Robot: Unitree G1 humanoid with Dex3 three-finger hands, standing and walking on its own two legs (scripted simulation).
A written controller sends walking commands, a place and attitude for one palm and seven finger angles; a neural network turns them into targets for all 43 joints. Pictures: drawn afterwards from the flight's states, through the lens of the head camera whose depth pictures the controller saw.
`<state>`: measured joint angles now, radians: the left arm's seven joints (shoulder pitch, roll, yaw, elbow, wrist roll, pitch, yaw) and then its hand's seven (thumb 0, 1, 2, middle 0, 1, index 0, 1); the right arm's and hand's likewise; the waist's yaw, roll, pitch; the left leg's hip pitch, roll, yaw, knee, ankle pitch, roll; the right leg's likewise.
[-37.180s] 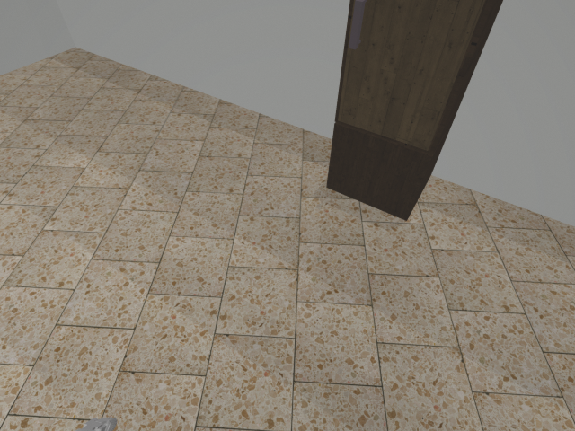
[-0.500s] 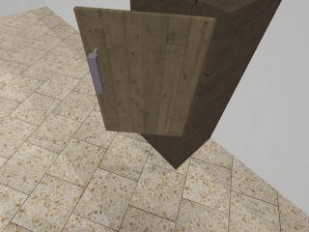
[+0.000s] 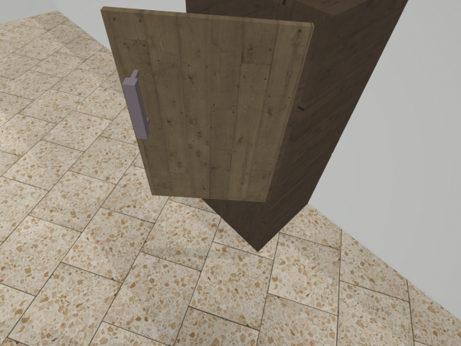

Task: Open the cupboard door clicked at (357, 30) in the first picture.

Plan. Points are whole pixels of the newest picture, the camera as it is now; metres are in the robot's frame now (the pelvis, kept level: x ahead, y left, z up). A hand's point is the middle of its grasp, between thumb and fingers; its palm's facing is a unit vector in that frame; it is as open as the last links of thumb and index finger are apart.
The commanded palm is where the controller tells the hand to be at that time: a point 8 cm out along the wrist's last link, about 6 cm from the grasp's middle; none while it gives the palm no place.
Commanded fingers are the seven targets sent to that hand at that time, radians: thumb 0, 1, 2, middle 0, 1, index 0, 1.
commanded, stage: come to a stop and stand still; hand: left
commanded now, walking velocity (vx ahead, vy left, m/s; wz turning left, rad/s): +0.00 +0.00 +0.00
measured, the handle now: (139, 105) +0.59 +0.25 +0.07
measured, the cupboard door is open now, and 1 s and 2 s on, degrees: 44 44 44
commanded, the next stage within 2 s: look again from close up in 0.30 s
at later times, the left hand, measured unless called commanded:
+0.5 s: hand out of the picture -0.01 +0.18 -0.16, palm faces -0.01 -0.98 -0.22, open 7.4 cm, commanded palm none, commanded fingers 0.00 0.90 0.90 -0.20 -0.30 -0.20 -0.30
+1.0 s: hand out of the picture +0.04 +0.14 -0.16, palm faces -0.01 -0.98 -0.21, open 7.4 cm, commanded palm none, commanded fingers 0.00 0.90 0.90 -0.20 -0.30 -0.20 -0.30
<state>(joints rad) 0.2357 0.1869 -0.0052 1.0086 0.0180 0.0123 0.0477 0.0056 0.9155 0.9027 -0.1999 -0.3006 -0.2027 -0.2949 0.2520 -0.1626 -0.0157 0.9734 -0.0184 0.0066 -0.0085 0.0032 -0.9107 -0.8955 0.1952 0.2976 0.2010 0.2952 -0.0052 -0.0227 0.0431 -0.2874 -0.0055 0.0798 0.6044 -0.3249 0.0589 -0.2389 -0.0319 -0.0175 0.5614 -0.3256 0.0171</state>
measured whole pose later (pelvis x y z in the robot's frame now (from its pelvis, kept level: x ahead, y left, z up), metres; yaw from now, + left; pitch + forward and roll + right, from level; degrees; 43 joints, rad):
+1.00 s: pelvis +0.02 -0.04 +0.01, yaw +0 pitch +0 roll +1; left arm 0.24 0.18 -0.02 1.10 0.02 -0.01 0.03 0.01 0.91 0.90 -0.20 -0.30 -0.20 -0.29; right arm 0.24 -0.16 0.01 1.13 -0.01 -0.02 -0.02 0.00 -0.91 -0.90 0.20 0.30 0.20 0.30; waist 0.00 -0.01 0.04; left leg -0.17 0.02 0.07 0.43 -0.25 0.00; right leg -0.16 0.00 -0.02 0.46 -0.30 -0.02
